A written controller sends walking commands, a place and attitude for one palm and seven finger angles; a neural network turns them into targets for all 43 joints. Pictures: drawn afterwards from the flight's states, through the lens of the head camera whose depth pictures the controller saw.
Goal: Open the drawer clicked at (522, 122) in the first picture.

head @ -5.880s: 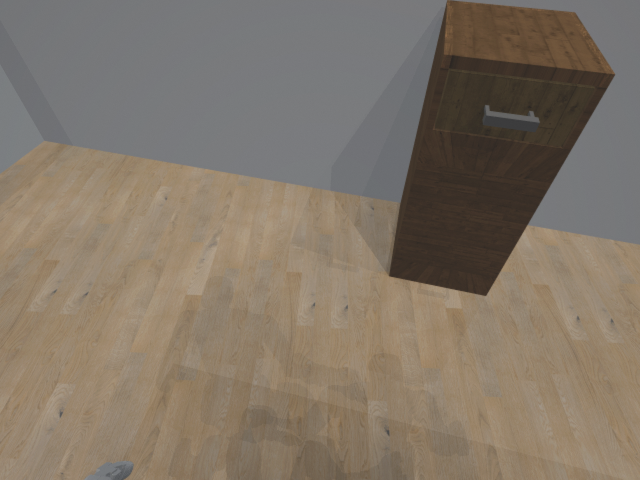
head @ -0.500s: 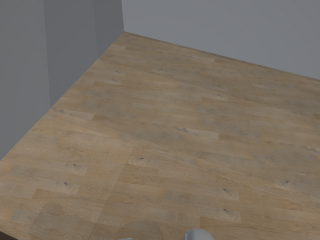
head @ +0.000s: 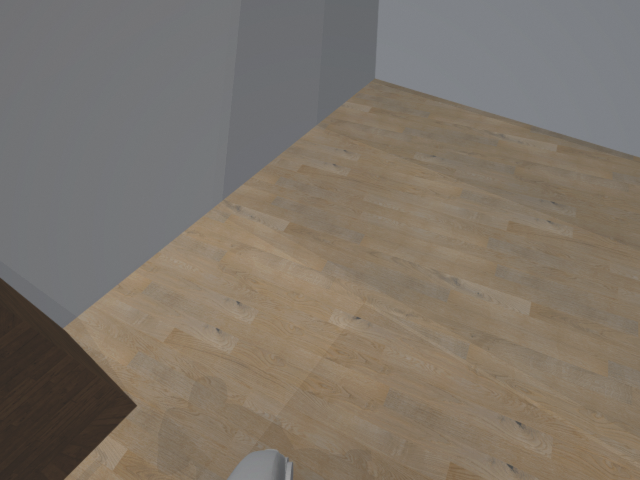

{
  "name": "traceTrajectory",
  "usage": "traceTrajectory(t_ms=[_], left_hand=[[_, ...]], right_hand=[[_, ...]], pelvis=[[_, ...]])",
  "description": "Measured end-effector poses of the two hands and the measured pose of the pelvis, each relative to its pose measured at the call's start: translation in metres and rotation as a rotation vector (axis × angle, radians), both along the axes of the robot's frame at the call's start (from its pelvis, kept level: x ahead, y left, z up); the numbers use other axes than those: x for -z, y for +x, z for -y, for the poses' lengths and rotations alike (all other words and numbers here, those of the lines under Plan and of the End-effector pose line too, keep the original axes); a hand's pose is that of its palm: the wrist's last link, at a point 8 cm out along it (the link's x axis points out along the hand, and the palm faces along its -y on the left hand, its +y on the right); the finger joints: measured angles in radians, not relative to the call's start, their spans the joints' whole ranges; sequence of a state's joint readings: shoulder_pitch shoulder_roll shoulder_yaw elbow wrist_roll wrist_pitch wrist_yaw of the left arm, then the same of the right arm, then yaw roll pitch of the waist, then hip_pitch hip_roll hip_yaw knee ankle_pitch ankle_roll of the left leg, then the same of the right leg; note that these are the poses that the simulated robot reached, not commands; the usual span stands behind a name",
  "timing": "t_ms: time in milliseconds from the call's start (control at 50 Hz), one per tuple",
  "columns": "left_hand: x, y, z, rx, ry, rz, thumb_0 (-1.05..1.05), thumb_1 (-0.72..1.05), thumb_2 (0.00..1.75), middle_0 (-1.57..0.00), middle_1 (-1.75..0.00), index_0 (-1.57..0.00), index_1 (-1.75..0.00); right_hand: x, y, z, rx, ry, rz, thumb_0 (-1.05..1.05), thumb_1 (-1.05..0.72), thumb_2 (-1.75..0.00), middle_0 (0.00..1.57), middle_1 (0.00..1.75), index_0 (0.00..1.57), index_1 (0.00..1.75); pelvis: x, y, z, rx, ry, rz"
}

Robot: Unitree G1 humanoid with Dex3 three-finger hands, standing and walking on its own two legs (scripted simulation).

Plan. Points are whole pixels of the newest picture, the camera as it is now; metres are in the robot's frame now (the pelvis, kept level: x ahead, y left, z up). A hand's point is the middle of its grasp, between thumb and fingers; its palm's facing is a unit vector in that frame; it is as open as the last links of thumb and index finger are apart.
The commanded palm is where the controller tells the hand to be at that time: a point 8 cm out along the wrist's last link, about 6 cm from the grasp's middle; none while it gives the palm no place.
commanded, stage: turn to face it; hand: left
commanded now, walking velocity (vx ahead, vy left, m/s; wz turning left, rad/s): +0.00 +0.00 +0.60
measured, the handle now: out of the picture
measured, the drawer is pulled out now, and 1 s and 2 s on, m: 0.00 0.00 0.00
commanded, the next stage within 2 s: take the last steps up to it in 1.48 s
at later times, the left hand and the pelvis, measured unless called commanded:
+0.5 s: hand out of the picture +0.00 +0.29 -0.17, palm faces +0.32 -0.91 -0.25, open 7.4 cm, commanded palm none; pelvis -0.02 +0.05 +0.00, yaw +17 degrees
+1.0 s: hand out of the picture -0.06 +0.21 -0.15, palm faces +0.56 -0.79 -0.27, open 7.4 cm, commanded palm none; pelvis -0.02 +0.01 +0.00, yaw +36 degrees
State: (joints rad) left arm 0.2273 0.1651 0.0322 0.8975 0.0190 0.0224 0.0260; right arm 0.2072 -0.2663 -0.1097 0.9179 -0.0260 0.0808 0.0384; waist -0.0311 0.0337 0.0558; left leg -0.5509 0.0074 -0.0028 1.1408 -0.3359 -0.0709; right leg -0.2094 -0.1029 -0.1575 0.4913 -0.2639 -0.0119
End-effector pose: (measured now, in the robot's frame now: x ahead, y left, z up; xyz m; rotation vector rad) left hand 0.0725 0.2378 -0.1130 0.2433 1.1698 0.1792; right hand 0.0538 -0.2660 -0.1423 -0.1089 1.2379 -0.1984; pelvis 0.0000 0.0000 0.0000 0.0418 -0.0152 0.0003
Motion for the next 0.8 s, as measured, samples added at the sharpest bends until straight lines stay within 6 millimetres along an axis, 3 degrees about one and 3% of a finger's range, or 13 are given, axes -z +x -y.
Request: traceTrajectory(t_ms=[140, 280, 340, 460, 560, 700, 800], left_hand=[[0.013, -0.045, -0.013, -0.115, -0.034, -0.029, 0.00, 0.90, 0.90, -0.20, -0.30, -0.20, -0.30], [0.047, -0.101, -0.059, -0.255, -0.064, -0.106, 0.00, 0.90, 0.90, -0.20, -0.30, -0.20, -0.30], [0.046, -0.113, -0.074, -0.288, -0.058, -0.137, 0.00, 0.91, 0.90, -0.20, -0.30, -0.20, -0.30], [0.028, -0.105, -0.090, -0.325, -0.045, -0.057, 0.01, 0.91, 0.90, -0.19, -0.30, -0.20, -0.30], [0.017, -0.089, -0.089, -0.343, -0.020, 0.016, 0.00, 0.91, 0.90, -0.19, -0.30, -0.20, -0.30], [0.004, -0.069, -0.066, -0.363, 0.025, 0.111, 0.00, 0.91, 0.90, -0.20, -0.30, -0.20, -0.30], [-0.007, -0.088, -0.040, -0.412, 0.048, 0.127, 0.00, 0.91, 0.90, -0.20, -0.30, -0.20, -0.30]], right_hand=[[-0.002, 0.025, -0.015, -0.135, -0.030, -0.045, 0.01, -0.91, -0.90, 0.20, 0.30, 0.20, 0.30], [-0.010, 0.075, -0.063, -0.286, -0.085, 0.064, 0.01, -0.91, -0.90, 0.20, 0.30, 0.20, 0.30], [-0.021, 0.082, -0.080, -0.321, -0.093, 0.096, 0.01, -0.91, -0.90, 0.20, 0.30, 0.20, 0.30], [-0.028, 0.078, -0.096, -0.367, -0.089, 0.077, 0.01, -0.91, -0.90, 0.20, 0.30, 0.20, 0.30], [-0.020, 0.073, -0.095, -0.389, -0.065, 0.045, 0.01, -0.90, -0.90, 0.20, 0.30, 0.20, 0.30], [0.007, 0.069, -0.071, -0.413, -0.024, -0.015, 0.01, -0.90, -0.90, 0.20, 0.30, 0.20, 0.30], [0.016, 0.078, -0.058, -0.461, -0.009, -0.050, 0.01, -0.91, -0.90, 0.20, 0.30, 0.20, 0.30]], pelvis=[[0.003, -0.008, -0.010, -0.103, -0.011, -0.010], [0.019, -0.017, -0.039, -0.195, -0.035, -0.023], [0.014, -0.020, -0.045, -0.214, -0.053, -0.021], [0.003, -0.023, -0.051, -0.278, -0.072, -0.020], [0.002, -0.023, -0.046, -0.330, -0.062, -0.021], [0.011, -0.019, -0.022, -0.411, -0.036, -0.026], [0.009, -0.019, -0.008, -0.488, -0.025, -0.005]])
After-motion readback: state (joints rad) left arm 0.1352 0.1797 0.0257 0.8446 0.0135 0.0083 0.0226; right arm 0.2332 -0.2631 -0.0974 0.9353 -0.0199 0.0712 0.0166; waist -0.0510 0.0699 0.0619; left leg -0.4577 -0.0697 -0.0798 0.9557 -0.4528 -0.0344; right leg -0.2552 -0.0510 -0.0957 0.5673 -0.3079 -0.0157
